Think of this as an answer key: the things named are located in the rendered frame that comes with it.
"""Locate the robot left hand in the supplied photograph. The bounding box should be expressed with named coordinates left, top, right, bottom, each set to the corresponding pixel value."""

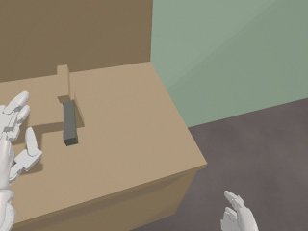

left=0, top=90, right=42, bottom=191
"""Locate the tap lever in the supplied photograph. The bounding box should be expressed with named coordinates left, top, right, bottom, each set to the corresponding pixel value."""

left=63, top=100, right=79, bottom=146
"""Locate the counter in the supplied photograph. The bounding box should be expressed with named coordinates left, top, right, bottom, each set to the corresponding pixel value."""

left=0, top=0, right=207, bottom=231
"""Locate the robot right hand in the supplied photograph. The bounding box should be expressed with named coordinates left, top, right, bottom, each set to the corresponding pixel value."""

left=220, top=191, right=259, bottom=231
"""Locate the left robot forearm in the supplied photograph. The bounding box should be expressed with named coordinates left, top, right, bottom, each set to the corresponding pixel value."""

left=0, top=190, right=16, bottom=231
